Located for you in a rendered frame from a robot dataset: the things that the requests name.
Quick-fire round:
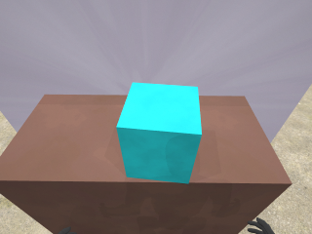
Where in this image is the carton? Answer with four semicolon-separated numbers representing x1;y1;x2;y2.
116;82;202;184

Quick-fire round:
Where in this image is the pedestal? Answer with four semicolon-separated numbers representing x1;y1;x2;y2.
0;95;292;234

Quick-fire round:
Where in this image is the right robot hand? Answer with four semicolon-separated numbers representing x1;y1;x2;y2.
247;217;275;234

